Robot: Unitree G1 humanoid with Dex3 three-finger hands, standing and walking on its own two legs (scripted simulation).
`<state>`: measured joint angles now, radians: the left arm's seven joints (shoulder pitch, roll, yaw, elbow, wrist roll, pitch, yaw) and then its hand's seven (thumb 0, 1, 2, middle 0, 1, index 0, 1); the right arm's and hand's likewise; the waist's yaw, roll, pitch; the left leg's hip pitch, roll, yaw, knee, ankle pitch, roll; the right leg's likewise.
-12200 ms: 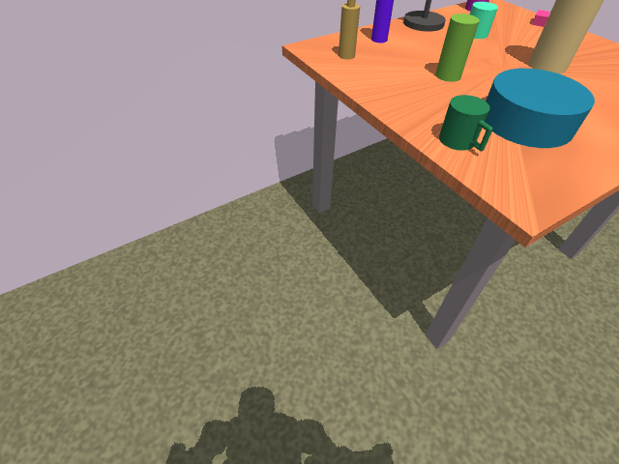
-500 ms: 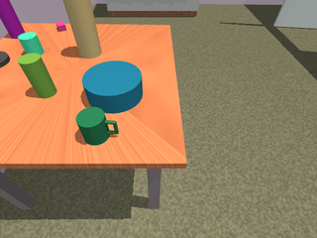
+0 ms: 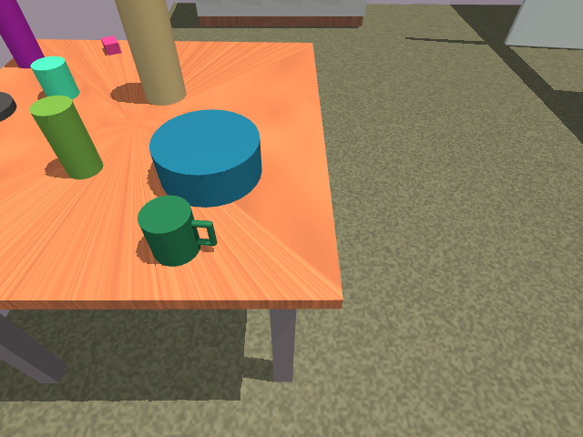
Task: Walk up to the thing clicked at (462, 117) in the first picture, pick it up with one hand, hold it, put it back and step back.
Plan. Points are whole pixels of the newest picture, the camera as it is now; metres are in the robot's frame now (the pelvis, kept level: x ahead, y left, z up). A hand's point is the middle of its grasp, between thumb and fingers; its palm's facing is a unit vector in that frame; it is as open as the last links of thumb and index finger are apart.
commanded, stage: rise first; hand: left
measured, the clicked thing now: (181, 231) +0.46 +0.20 -0.01
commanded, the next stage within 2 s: go down in 1.76 s
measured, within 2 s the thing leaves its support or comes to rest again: neither
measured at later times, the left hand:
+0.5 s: hand (102, 428) +0.17 +0.27 -0.09, palm faces +0.28 -0.90 -0.34, open 14.3 cm
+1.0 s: hand (61, 397) +0.19 +0.28 +0.02, palm faces +0.37 -0.84 -0.39, open 17.5 cm
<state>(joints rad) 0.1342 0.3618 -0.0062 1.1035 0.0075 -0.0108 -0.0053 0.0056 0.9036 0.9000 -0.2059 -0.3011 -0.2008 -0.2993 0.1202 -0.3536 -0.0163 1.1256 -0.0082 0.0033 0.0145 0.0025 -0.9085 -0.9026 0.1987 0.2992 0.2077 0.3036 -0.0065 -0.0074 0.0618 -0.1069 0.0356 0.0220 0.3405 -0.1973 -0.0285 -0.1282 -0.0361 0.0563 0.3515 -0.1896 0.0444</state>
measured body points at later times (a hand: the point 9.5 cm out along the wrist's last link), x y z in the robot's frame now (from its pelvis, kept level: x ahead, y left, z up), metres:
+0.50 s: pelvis +0.01 +0.00 -0.01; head +0.02 -0.01 +0.44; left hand +0.16 +0.31 -0.06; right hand +0.17 -0.27 -0.10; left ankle -0.01 +0.14 -0.75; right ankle +0.00 -0.15 -0.75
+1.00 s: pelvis +0.01 -0.01 -0.01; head +0.02 -0.02 +0.44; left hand +0.16 +0.32 +0.04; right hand +0.18 -0.27 -0.09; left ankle -0.01 +0.14 -0.75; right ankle +0.00 -0.15 -0.75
